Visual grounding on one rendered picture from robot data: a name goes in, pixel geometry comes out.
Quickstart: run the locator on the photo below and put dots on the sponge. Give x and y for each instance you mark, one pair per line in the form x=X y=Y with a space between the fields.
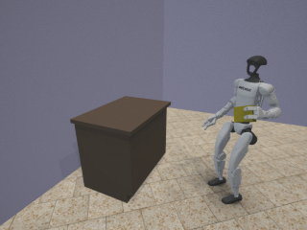
x=239 y=114

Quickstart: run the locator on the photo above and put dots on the right robot hand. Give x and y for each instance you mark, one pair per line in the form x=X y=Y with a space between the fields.
x=212 y=121

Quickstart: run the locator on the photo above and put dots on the left robot hand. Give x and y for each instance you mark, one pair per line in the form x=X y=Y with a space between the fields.
x=257 y=112

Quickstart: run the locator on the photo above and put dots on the right robot upper arm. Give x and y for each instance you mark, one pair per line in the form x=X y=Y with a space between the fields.
x=236 y=82

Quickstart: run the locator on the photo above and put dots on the left robot forearm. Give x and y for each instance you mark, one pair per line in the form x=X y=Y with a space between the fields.
x=271 y=114

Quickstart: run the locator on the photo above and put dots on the left robot upper arm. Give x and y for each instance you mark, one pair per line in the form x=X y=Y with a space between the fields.
x=268 y=91

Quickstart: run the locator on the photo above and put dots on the robot left shin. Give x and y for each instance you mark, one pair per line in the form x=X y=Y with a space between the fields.
x=235 y=179

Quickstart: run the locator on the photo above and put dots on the robot right foot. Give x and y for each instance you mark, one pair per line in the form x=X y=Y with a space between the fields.
x=216 y=181

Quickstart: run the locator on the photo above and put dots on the table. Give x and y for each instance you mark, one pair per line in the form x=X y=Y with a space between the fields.
x=120 y=143

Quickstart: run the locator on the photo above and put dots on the right robot forearm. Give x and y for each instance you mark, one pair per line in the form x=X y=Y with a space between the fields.
x=224 y=110

